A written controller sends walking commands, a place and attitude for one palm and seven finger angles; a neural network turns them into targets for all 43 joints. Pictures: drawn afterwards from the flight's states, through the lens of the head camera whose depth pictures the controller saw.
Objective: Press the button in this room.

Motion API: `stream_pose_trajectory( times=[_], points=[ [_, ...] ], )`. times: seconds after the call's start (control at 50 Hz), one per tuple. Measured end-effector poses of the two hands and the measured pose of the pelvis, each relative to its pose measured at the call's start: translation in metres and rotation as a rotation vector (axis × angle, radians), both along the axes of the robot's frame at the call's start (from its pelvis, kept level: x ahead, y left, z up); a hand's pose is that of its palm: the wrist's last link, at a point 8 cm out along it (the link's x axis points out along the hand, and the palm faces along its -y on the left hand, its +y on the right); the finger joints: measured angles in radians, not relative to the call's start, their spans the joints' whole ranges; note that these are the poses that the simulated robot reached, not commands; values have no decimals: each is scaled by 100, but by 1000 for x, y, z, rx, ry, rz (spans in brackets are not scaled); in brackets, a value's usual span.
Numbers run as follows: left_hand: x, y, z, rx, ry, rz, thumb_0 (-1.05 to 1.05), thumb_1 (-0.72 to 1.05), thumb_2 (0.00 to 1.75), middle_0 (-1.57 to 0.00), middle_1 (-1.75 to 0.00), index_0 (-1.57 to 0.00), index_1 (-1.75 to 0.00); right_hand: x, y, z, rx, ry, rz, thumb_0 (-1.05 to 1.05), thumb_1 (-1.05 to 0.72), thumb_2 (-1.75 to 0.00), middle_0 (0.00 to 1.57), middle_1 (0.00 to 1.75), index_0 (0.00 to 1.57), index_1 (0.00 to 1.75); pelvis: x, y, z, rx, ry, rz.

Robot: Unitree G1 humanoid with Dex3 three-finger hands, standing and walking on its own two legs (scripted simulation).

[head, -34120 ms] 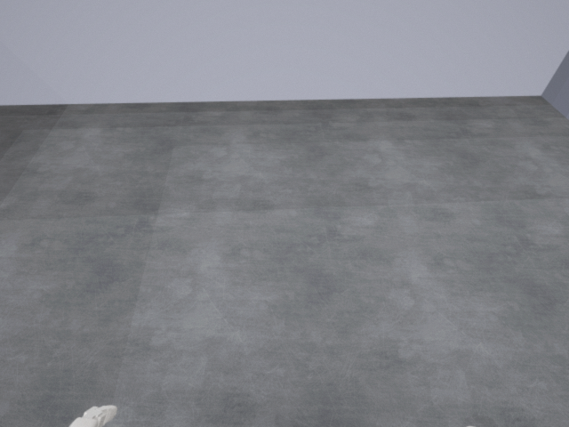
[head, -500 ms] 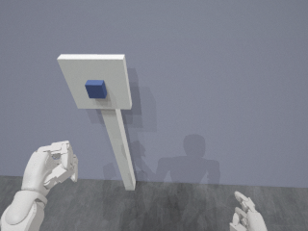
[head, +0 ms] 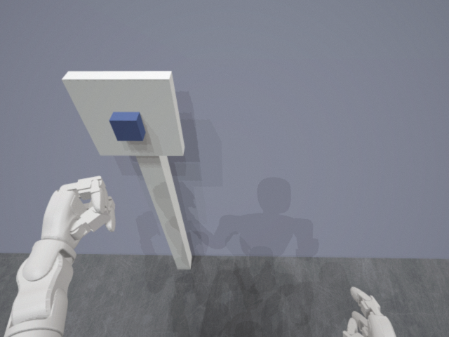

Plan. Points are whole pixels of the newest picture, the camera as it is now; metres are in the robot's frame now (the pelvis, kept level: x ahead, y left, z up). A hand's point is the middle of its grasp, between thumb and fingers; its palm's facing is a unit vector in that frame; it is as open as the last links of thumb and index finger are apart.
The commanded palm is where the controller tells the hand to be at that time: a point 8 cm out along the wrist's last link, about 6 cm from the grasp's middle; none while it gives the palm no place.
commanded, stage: aim a knuckle at the button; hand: left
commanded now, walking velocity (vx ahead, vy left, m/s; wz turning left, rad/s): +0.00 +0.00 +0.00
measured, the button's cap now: (128, 125) +0.49 +0.23 +0.12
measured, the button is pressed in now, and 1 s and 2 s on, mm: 0 0 3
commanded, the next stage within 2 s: press the button with the knuckle in 1.32 s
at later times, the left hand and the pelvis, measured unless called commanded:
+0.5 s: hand (130, 177) +0.37 +0.20 +0.09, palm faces +0.04 -1.00 -0.02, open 3.1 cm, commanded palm +0.35 +0.26 +0.09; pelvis -0.01 +0.02 -0.01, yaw -1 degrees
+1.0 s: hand (131, 168) +0.40 +0.21 +0.08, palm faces +0.06 -1.00 -0.02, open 3.1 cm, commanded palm +0.37 +0.26 +0.09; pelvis +0.00 +0.01 -0.01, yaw -2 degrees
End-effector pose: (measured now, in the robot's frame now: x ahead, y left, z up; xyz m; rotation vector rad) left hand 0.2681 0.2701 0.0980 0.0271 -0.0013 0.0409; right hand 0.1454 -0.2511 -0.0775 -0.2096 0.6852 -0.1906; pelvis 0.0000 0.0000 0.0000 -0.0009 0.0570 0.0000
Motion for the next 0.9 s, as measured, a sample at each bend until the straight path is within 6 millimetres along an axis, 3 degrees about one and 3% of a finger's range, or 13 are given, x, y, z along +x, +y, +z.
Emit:
stream_pose_trajectory(
  times=[0.32, 0.44, 0.68, 0.8, 0.9],
  points=[
    [55, -10, -3, -9, -1, -18, 2, 90, 90, -130, -150, -130, -150, -25, 23, -14, 25, 111, -18, 1, -91, -89, 20, 29, 20, 30, -6, 16, -3, -10, 27, -6],
    [72, -18, -6, -9, -2, -22, 2, 90, 90, -130, -150, -130, -150, -44, 21, -21, 20, 177, -38, 1, -91, -89, 20, 30, 20, 30, -9, 18, -4, -11, 36, -11],
    [112, -4, -5, -6, 0, 7, 2, 90, 90, -130, -150, -130, -150, -91, 3, -31, -11, 328, -109, 1, -91, -89, 20, 29, 20, 30, -14, 15, -8, -19, 74, -14],
    [118, -14, -10, -21, 12, -29, 2, 90, 90, -130, -150, -130, -150, -104, -2, -35, -3, 372, -139, 1, -91, -89, 20, 29, 20, 30, -10, 15, -9, -17, 91, -23],
    [114, -14, -20, -29, 23, -3, 2, 90, 90, -130, -150, -130, -150, -102, -1, -34, 9, 365, -150, 1, -91, -89, 20, 29, 20, 30, -6, 13, -9, -12, 94, -34]
  ],
)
